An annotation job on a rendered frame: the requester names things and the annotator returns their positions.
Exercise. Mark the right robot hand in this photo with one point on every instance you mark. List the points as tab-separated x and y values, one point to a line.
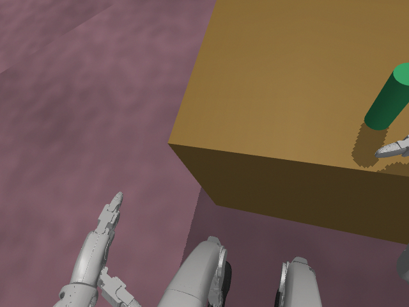
397	148

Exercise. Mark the left robot hand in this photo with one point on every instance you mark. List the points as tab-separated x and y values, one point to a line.
90	264

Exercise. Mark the can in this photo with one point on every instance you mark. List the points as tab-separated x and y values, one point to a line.
392	99

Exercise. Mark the right robot arm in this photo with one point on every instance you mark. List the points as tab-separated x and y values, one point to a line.
403	265

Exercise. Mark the left robot foot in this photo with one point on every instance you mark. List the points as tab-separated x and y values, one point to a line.
225	285

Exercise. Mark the left robot arm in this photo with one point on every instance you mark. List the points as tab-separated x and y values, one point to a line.
77	295

